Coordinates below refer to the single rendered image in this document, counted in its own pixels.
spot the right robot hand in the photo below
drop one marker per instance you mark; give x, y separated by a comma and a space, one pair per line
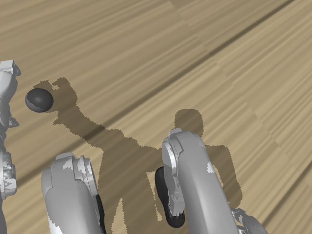
251, 225

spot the left robot foot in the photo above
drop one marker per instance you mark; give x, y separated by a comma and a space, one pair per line
101, 213

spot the ball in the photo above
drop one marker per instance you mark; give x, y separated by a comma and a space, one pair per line
39, 100

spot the right robot foot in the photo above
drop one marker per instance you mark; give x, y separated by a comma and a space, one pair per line
162, 191

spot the left robot arm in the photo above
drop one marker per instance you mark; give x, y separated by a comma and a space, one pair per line
8, 185

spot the left robot hand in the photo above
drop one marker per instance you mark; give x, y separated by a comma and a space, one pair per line
8, 84

